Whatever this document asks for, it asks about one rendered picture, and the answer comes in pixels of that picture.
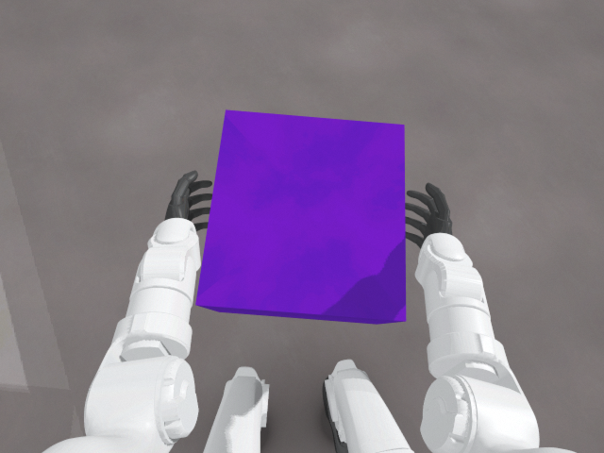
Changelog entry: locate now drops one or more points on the robot right upper arm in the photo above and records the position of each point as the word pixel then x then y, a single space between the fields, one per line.
pixel 467 415

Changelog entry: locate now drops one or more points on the robot left thigh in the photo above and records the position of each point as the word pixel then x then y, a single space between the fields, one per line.
pixel 241 415

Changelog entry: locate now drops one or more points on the carton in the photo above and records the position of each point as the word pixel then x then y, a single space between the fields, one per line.
pixel 307 220

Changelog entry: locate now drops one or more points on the robot left hand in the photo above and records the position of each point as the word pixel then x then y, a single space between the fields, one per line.
pixel 179 206

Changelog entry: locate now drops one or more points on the right robot forearm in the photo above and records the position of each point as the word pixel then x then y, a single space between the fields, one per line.
pixel 462 340

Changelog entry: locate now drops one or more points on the left robot forearm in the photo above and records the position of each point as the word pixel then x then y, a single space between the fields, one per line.
pixel 158 314

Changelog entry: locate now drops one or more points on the robot left upper arm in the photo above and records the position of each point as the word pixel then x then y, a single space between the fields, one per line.
pixel 141 406

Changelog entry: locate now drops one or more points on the right robot shin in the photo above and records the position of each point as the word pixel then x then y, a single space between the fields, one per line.
pixel 341 365

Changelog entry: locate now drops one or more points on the robot right hand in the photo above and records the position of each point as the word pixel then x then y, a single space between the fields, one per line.
pixel 437 217

